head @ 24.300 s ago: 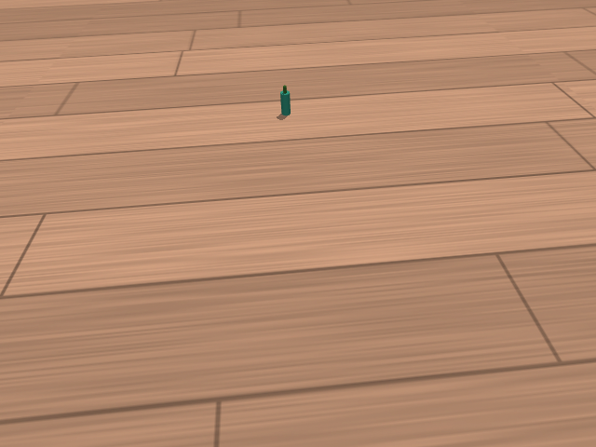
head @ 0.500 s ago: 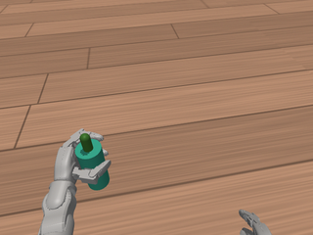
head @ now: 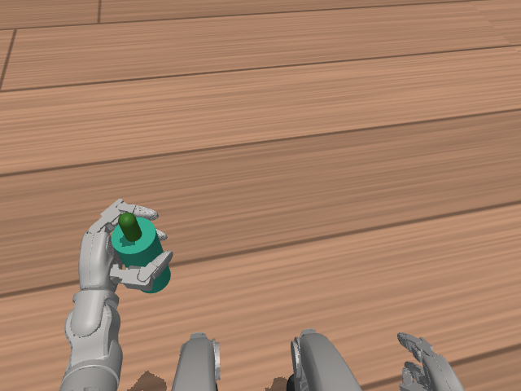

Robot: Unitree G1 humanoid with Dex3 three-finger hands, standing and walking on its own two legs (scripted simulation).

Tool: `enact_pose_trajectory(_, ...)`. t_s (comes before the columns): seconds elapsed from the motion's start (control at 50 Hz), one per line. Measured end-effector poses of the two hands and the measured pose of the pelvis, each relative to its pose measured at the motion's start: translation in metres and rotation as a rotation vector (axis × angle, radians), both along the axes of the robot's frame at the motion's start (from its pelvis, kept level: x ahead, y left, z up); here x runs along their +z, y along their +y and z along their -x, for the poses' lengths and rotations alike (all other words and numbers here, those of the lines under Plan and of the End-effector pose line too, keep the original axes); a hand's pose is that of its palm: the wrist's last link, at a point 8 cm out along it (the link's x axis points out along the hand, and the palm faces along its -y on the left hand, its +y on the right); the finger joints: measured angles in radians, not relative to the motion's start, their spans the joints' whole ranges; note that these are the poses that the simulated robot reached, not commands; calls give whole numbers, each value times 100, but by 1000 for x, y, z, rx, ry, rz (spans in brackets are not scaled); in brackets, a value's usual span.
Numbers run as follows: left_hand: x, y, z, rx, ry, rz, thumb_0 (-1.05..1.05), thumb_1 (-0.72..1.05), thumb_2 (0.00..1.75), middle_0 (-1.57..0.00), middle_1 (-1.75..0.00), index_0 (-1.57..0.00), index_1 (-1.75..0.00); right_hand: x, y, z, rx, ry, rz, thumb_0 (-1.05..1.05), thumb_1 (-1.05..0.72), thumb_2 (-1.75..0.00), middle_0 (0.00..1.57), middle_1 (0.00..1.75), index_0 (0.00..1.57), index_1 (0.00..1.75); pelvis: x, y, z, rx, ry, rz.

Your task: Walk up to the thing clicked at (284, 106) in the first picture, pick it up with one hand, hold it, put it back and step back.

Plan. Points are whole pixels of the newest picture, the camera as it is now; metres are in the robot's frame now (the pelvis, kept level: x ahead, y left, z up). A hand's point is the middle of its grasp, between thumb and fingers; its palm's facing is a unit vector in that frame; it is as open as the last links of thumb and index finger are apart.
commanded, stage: crouch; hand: left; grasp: from the side
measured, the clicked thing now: (141, 251) +0.35 +0.18 -0.02
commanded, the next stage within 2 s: lower in 1.38 s
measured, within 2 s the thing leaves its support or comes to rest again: neither
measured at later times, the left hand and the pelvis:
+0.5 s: hand (167, 288) +0.35 +0.19 -0.25, palm faces +0.04 -1.00 -0.03, open 8.8 cm; pelvis -0.05 +0.00 -0.21, yaw -3 degrees
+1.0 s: hand (175, 292) +0.37 +0.19 -0.35, palm faces +0.03 -1.00 -0.03, open 8.8 cm; pelvis -0.06 +0.00 -0.30, yaw -5 degrees
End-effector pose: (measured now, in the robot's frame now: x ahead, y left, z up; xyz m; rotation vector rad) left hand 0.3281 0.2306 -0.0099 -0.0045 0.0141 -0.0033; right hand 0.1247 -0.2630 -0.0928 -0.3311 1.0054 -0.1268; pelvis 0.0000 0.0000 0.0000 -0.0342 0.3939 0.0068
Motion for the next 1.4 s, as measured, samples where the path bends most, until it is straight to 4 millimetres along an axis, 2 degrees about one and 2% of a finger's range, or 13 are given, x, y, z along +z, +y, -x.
enact_pose_trajectory(0.14, -73, 5, -10, 7, -13, -13, 4, -19, 110, -86, -108, -74, -108, -76, 6, 4, 26, 56, -17, 1, -89, -90, 20, 30, 20, 30, -66, 3, 10, -14, 106, 8)
enact_pose_trajectory(0.26, -132, 8, -4, 35, 6, -12, 4, -19, 110, -86, -108, -74, -108, -136, 17, 8, 59, 96, -50, 1, -89, -90, 20, 30, 20, 30, -114, 4, 24, -24, 152, 11)
enact_pose_trajectory(0.4, -202, 8, 2, 25, 24, -24, 4, -19, 110, -86, -108, -74, -108, -193, 20, 20, 99, 135, -52, 0, -90, -90, 20, 30, 20, 30, -169, 3, 38, -32, 176, 14)
enact_pose_trajectory(0.52, -243, 12, -2, 45, -11, -36, 4, -19, 110, -86, -108, -74, -108, -235, 13, 35, 98, 163, -30, 0, -90, -90, 20, 30, 20, 30, -214, 2, 49, -39, 160, 18)
enact_pose_trajectory(0.64, -275, 12, -4, 48, 1, -38, 4, -19, 110, -86, -108, -74, -108, -268, 5, 54, 78, 200, -23, 0, -90, -90, 20, 30, 20, 30, -246, 1, 55, -44, 142, 16)
enact_pose_trajectory(0.76, -303, 10, -6, 40, 24, -41, 4, -19, 110, -86, -108, -74, -108, -291, -1, 70, 68, 237, -14, 0, -90, -90, 20, 30, 20, 30, -270, 0, 58, -52, 123, 17)
enact_pose_trajectory(0.9, -328, 9, -14, 46, 9, -31, 4, -19, 110, -86, -108, -74, -108, -307, -7, 78, 76, 273, 10, 0, -90, -90, 20, 30, 20, 30, -290, -1, 57, -64, 106, 24)
enact_pose_trajectory(1.02, -345, 12, -19, 38, 15, -35, 4, -19, 110, -86, -108, -74, -108, -315, -11, 75, 90, 279, 32, 0, -90, -90, 21, 30, 20, 30, -303, 0, 55, -75, 91, 36)
enact_pose_trajectory(1.24, -375, 16, -14, 35, 36, -24, 4, -19, 110, -86, -107, -74, -107, -326, -11, 62, 138, 287, 58, 0, -90, -90, 21, 30, 20, 30, -319, 2, 52, -90, 67, 54)
enact_pose_trajectory(1.4, -388, 17, -19, 43, 15, -14, 4, -19, 110, -86, -107, -74, -107, -327, -7, 57, 165, 297, 83, 0, -91, -90, 21, 30, 20, 30, -326, 5, 51, -100, 49, 73)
